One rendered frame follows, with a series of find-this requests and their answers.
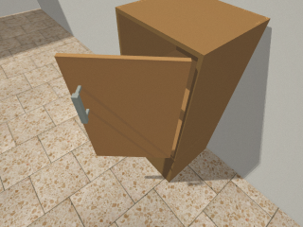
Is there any handle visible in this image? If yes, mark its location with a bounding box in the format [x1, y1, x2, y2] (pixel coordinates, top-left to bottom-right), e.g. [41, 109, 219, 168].
[71, 85, 90, 124]

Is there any cupboard door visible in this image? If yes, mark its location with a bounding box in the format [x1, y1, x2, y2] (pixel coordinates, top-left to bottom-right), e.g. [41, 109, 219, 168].
[54, 53, 192, 158]

